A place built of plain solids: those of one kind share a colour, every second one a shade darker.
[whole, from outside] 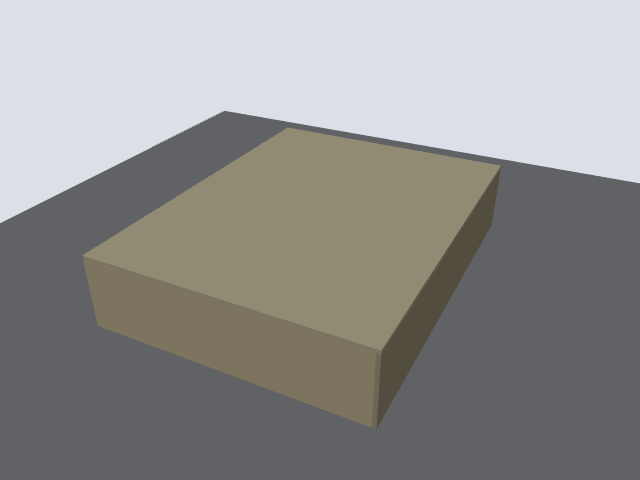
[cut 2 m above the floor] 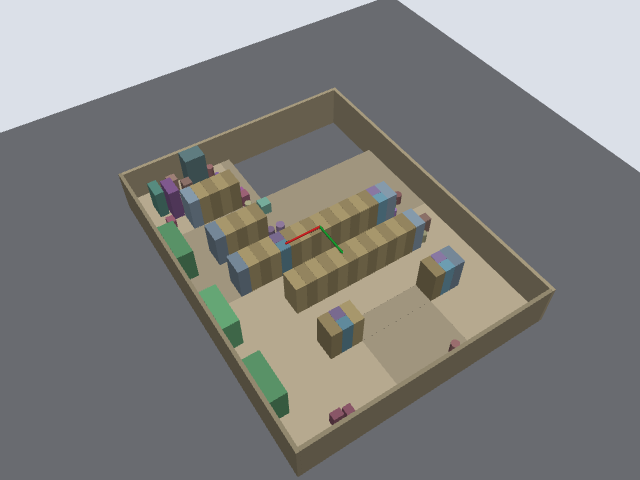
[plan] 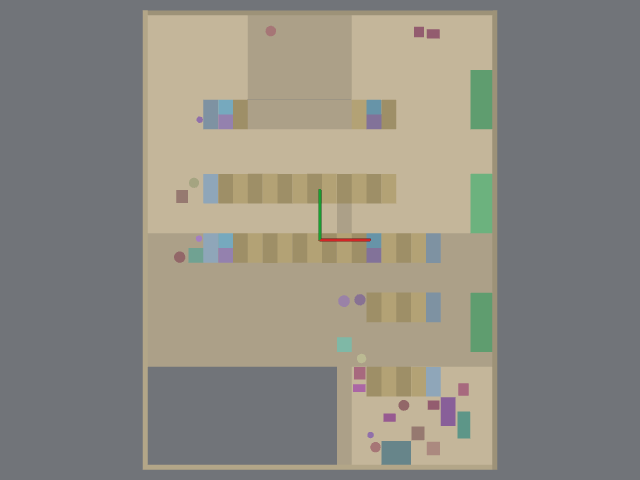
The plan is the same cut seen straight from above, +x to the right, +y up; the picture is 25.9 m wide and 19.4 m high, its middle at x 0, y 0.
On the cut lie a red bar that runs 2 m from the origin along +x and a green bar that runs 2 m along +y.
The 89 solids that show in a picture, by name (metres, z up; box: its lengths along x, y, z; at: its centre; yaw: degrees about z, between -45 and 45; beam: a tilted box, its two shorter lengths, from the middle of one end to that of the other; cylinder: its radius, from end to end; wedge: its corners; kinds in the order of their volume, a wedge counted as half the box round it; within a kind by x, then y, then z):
{
 "floor_1": {"box": [4.04, 14.21, 0.64], "at": [-4.94, 1.98, 0.27]},
 "floor_2": {"box": [1.2, 1.2, 0.64], "at": [-2.32, 0.87, 0.27]},
 "floor_3": {"box": [4.2, 1.2, 0.64], "at": [-0.82, 5.07, 0.27]},
 "floor_4": {"box": [13.93, 5.4, 0.64], "at": [0.0, -2.43, 0.27]},
 "floor_5": {"box": [13.93, 3.0, 0.64], "at": [0.0, 2.97, 0.27]},
 "floor_6": {"box": [13.93, 3.41, 0.64], "at": [0.0, 7.38, 0.27]},
 "floor_7": {"box": [8.68, 9.6, 0.64], "at": [2.62, -0.33, 0.27]},
 "floor_8": {"box": [6.28, 13.56, 0.64], "at": [3.82, -2.3, 0.27]},
 "floor_9": {"box": [5.68, 18.16, 0.64], "at": [4.12, 0.0, 0.27]},
 "rack_1": {"box": [0.6, 1.2, 2.2], "at": [-3.82, 2.07, 1.69]},
 "rack_2": {"box": [0.6, 1.2, 2.2], "at": [-3.22, -0.33, 1.69]},
 "rack_3": {"box": [0.6, 1.2, 2.2], "at": [-3.22, 2.07, 1.69]},
 "rack_4": {"box": [0.6, 1.2, 2.2], "at": [-3.22, 5.07, 1.69]},
 "rack_5": {"box": [0.6, 1.2, 2.2], "at": [-2.62, -0.33, 1.69]},
 "rack_6": {"box": [0.6, 1.2, 2.2], "at": [-2.62, 2.07, 1.69]},
 "rack_7": {"box": [0.6, 1.2, 2.2], "at": [-2.02, -0.33, 1.69]},
 "rack_8": {"box": [0.6, 1.2, 2.2], "at": [-2.02, 2.07, 1.69]},
 "rack_9": {"box": [0.6, 1.2, 2.2], "at": [-1.42, -0.33, 1.69]},
 "rack_10": {"box": [0.6, 1.2, 2.2], "at": [-1.42, 2.07, 1.69]},
 "rack_11": {"box": [0.6, 1.2, 2.2], "at": [-0.82, -0.33, 1.69]},
 "rack_12": {"box": [0.6, 1.2, 2.2], "at": [-0.82, 2.07, 1.69]},
 "rack_13": {"box": [0.6, 1.2, 2.2], "at": [-0.22, -0.33, 1.69]},
 "rack_14": {"box": [0.6, 1.2, 2.2], "at": [-0.22, 2.07, 1.69]},
 "rack_15": {"box": [0.6, 1.2, 2.2], "at": [0.38, -0.33, 1.69]},
 "rack_16": {"box": [0.6, 1.2, 2.2], "at": [0.38, 2.07, 1.69]},
 "rack_17": {"box": [0.6, 1.2, 2.2], "at": [0.98, -0.33, 1.69]},
 "rack_18": {"box": [0.6, 1.2, 2.2], "at": [0.98, 2.07, 1.69]},
 "rack_19": {"box": [0.6, 1.2, 2.2], "at": [1.58, -0.33, 1.69]},
 "rack_20": {"box": [0.6, 1.2, 2.2], "at": [1.58, 2.07, 1.69]},
 "rack_21": {"box": [0.6, 1.2, 2.2], "at": [1.58, 5.07, 1.69]},
 "rack_22": {"box": [0.6, 1.2, 2.2], "at": [2.18, -5.73, 1.69]},
 "rack_23": {"box": [0.6, 1.2, 2.2], "at": [2.18, -2.73, 1.69]},
 "rack_24": {"box": [0.6, 1.2, 2.2], "at": [2.18, 2.07, 1.69]},
 "rack_25": {"box": [0.6, 1.2, 2.2], "at": [2.78, -5.73, 1.69]},
 "rack_26": {"box": [0.6, 1.2, 2.2], "at": [2.78, -2.73, 1.69]},
 "rack_27": {"box": [0.6, 1.2, 2.2], "at": [2.78, -0.33, 1.69]},
 "rack_28": {"box": [0.6, 1.2, 2.2], "at": [2.78, 2.07, 1.69]},
 "rack_29": {"box": [0.6, 1.2, 2.2], "at": [2.78, 5.07, 1.69]},
 "rack_30": {"box": [0.6, 1.2, 2.2], "at": [3.38, -5.73, 1.69]},
 "rack_31": {"box": [0.6, 1.2, 2.2], "at": [3.38, -2.73, 1.69]},
 "rack_32": {"box": [0.6, 1.2, 2.2], "at": [3.38, -0.33, 1.69]},
 "rack_33": {"box": [0.6, 1.2, 2.2], "at": [3.98, -5.73, 1.69]},
 "rack_34": {"box": [0.6, 1.2, 2.2], "at": [3.98, -2.73, 1.69]},
 "rack_35": {"box": [0.6, 1.2, 2.2], "at": [3.98, -0.33, 1.69]},
 "roof_1": {"box": [14.33, 18.56, 0.2], "at": [0.0, 0.0, 3.82]},
 "wall_1": {"box": [0.2, 18.56, 3.77], "at": [-7.06, 0.0, 1.84]},
 "wall_2": {"box": [13.93, 0.2, 3.77], "at": [0.0, -9.18, 1.84]},
 "wall_3": {"box": [13.93, 0.2, 3.77], "at": [0.0, 9.18, 1.84]},
 "wall_4": {"box": [0.2, 18.56, 3.77], "at": [7.06, 0.0, 1.84]},
 "cooler_1": {"box": [0.88, 2.4, 2.03], "at": [6.52, -3.33, 1.61]},
 "cooler_2": {"box": [0.88, 2.4, 2.04], "at": [6.52, 1.47, 1.61]},
 "cooler_3": {"box": [0.88, 2.4, 1.97], "at": [6.52, 5.67, 1.57]},
 "endcab_1": {"box": [0.6, 1.2, 2.2], "at": [-4.42, -0.33, 1.69]},
 "endcab_2": {"box": [0.6, 1.2, 2.2], "at": [-4.42, 2.07, 1.69]},
 "endcab_3": {"box": [0.6, 1.2, 2.2], "at": [-4.42, 5.07, 1.69]},
 "endcab_4": {"box": [0.6, 1.2, 2.2], "at": [4.58, -5.73, 1.69]},
 "endcab_5": {"box": [0.6, 1.2, 2.2], "at": [4.58, -2.73, 1.69]},
 "endcab_6": {"box": [0.6, 1.2, 2.2], "at": [4.58, -0.33, 1.69]},
 "column_1": {"box": [0.6, 0.6, 3.13], "at": [-3.82, -0.03, 2.16]},
 "column_2": {"box": [0.6, 0.6, 3.13], "at": [-3.82, 5.37, 2.16]},
 "column_3": {"box": [0.6, 0.6, 3.13], "at": [2.18, -0.03, 2.16]},
 "column_4": {"box": [0.6, 0.6, 3.13], "at": [2.18, 5.37, 2.16]},
 "blank_1": {"box": [0.6, 0.6, 2.2], "at": [-3.82, -0.63, 1.69]},
 "blank_2": {"box": [0.6, 0.6, 2.2], "at": [-3.82, 4.77, 1.69]},
 "blank_3": {"box": [0.6, 0.6, 2.2], "at": [2.18, -0.63, 1.69]},
 "blank_4": {"box": [0.6, 0.6, 2.2], "at": [2.18, 4.77, 1.69]},
 "power_1": {"box": [1.2, 0.96, 2.02], "at": [3.08, -8.6, 1.6]},
 "sparerack_1": {"box": [0.6, 1.17, 2.0], "at": [5.18, -6.94, 1.59]},
 "lift_1": {"box": [0.52, 1.09, 1.75], "at": [5.82, -7.48, 1.46]},
 "cart_1": {"box": [0.48, 0.53, 1.01], "at": [-5.57, 1.76, 1.1]},
 "cart_2": {"box": [0.53, 0.56, 0.96], "at": [3.96, -7.81, 1.07]},
 "cart_3": {"box": [0.54, 0.55, 1.04], "at": [4.58, -8.42, 1.11]},
 "carton_1": {"box": [0.47, 0.51, 0.76], "at": [1.6, -5.39, 0.97]},
 "carton_2": {"box": [0.41, 0.43, 0.7], "at": [4.01, 8.41, 0.94]},
 "carton_3": {"box": [0.53, 0.38, 0.78], "at": [4.58, 8.33, 0.98]},
 "carton_4": {"box": [0.47, 0.37, 0.7], "at": [4.59, -6.67, 0.94]},
 "carton_5": {"box": [0.43, 0.52, 0.52], "at": [5.8, -6.04, 0.85]},
 "panelstack_1": {"box": [0.6, 0.6, 0.6], "at": [-5.02, -0.63, 0.89]},
 "panelstack_2": {"box": [0.6, 0.6, 0.72], "at": [0.98, -4.23, 0.95]},
 "bin_1": {"cylinder": 0.23, "from": [-5.67, -0.69, 0.59], "to": [-5.67, -0.69, 1.22]},
 "bin_2": {"cylinder": 0.21, "from": [-1.99, 8.45, 0.59], "to": [-1.99, 8.45, 1.28]},
 "bin_3": {"cylinder": 0.21, "from": [2.24, -8.37, 0.59], "to": [2.24, -8.37, 1.35]},
 "bin_4": {"cylinder": 0.22, "from": [3.39, -6.68, 0.59], "to": [3.39, -6.68, 1.38]},
 "reel_1": {"cylinder": 0.24, "from": [0.97, -2.47, 0.59], "to": [0.97, -2.47, 1.08]},
 "reel_2": {"cylinder": 0.23, "from": [1.61, -2.42, 0.59], "to": [1.61, -2.42, 1.15]},
 "case_1": {"box": [0.5, 0.31, 0.51], "at": [1.58, -5.99, 0.85]},
 "case_2": {"box": [0.51, 0.34, 0.56], "at": [2.81, -7.18, 0.87]},
 "vacuum_1": {"cylinder": 0.21, "from": [-5.09, 2.31, 0.59], "to": [-5.09, 2.31, 1.18]},
 "vacuum_2": {"cylinder": 0.19, "from": [1.68, -4.79, 0.59], "to": [1.68, -4.79, 1.14]}
}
